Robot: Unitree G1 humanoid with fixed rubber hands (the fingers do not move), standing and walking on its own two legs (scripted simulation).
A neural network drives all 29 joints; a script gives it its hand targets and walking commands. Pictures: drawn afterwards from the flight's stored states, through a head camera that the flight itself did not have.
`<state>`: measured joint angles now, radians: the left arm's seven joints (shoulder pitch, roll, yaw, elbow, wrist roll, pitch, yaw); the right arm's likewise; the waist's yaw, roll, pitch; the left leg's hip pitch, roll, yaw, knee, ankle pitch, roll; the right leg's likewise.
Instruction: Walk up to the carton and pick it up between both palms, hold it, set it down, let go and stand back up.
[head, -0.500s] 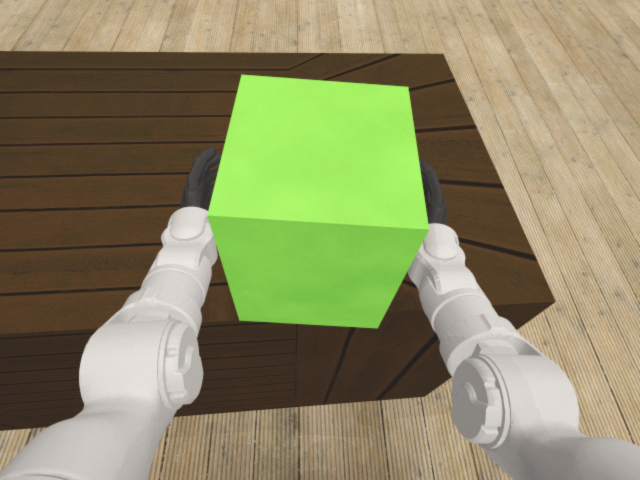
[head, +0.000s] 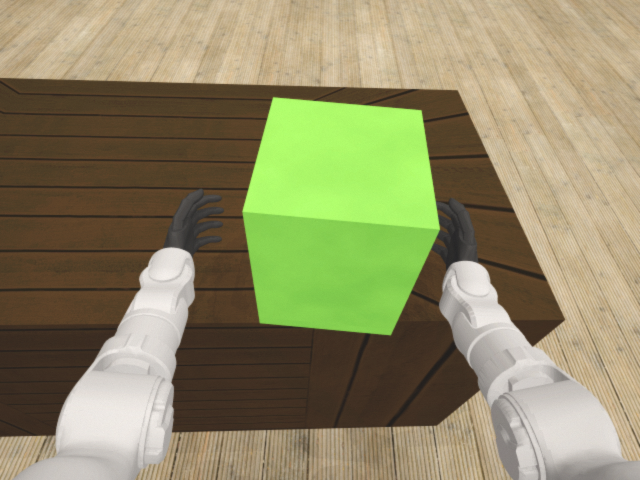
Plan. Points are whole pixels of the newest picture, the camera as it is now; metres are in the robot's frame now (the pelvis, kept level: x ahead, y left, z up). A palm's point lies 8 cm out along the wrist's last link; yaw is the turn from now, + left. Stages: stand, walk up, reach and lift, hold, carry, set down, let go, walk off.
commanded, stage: set down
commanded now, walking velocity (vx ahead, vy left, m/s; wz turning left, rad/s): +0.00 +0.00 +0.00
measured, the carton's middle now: (335, 223) +0.44 +0.00 +0.05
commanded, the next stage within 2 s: none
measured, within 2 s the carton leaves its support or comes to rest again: neither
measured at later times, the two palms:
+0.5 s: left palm (175, 272) +0.34 +0.20 +0.07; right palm (472, 294) +0.31 -0.16 +0.07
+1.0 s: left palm (143, 344) +0.26 +0.22 +0.06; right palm (503, 356) +0.24 -0.18 +0.06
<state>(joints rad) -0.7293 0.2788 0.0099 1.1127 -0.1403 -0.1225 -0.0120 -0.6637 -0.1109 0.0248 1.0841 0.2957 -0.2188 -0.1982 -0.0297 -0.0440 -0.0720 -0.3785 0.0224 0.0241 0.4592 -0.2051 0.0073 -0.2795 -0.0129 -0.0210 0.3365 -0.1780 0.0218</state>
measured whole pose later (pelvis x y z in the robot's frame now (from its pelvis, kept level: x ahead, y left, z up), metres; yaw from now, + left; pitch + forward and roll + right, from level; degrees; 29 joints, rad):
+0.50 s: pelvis -0.02 -0.02 +0.00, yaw -1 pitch -2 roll +0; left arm -0.54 0.30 0.06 0.82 -0.17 0.04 -0.07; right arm -0.41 -0.02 0.04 0.64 0.22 0.00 -0.29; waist -0.01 -0.05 0.01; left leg -0.19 0.03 0.04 0.39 -0.16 0.00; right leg -0.14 -0.01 -0.01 0.37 -0.19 0.01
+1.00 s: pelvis +0.01 -0.01 +0.01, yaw -2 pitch -5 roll -1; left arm 0.09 0.30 0.07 -0.03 -0.20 0.26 -0.07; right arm 0.18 -0.05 0.07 -0.05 0.20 0.10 -0.24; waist 0.03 -0.04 0.08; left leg -0.06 0.03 0.06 0.35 -0.20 0.00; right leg -0.01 -0.01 0.02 0.29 -0.19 0.02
